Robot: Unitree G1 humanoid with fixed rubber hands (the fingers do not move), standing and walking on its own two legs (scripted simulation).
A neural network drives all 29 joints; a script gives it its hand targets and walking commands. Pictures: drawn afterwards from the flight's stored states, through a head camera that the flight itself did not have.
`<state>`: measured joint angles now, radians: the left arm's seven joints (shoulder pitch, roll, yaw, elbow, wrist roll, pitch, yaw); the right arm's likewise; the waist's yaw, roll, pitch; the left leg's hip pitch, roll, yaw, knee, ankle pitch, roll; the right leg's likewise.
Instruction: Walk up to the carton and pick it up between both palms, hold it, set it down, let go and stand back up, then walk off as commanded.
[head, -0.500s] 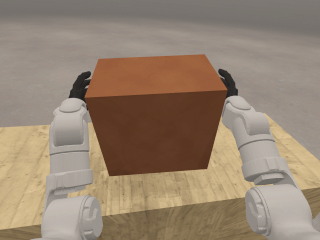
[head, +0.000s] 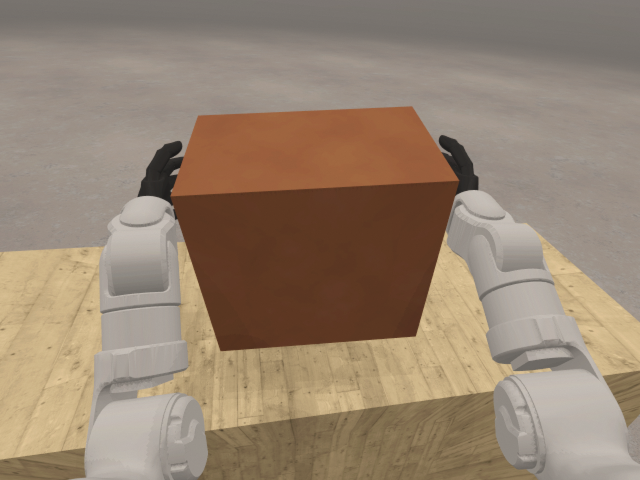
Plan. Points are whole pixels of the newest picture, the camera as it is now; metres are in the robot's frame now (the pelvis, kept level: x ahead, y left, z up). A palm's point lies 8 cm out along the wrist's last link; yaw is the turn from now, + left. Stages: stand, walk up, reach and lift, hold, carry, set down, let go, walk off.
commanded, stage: hold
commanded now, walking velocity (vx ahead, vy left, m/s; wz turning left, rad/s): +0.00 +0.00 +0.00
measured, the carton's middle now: (313, 232) +0.37 +0.01 +0.20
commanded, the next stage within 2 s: none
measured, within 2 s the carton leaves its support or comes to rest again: neither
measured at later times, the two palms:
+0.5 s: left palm (158, 202) +0.35 +0.19 +0.25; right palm (458, 198) +0.36 -0.16 +0.26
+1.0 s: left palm (157, 204) +0.35 +0.19 +0.25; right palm (459, 197) +0.36 -0.16 +0.26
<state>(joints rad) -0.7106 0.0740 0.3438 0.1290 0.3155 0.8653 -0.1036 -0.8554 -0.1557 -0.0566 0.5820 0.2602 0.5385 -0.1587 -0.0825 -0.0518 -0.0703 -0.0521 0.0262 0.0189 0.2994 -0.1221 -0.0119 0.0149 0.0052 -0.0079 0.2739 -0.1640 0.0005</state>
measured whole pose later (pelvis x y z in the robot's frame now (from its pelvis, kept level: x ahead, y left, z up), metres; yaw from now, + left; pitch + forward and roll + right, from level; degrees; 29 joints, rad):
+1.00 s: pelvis +0.00 +0.00 +0.00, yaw +0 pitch -7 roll +0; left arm -0.71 0.08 0.35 0.12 0.32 0.87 -0.11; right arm -0.85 -0.14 -0.07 0.57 0.26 0.54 -0.16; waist -0.08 -0.05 -0.08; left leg -0.04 0.02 0.01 0.29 -0.12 -0.01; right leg 0.02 0.01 -0.01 0.28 -0.17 0.00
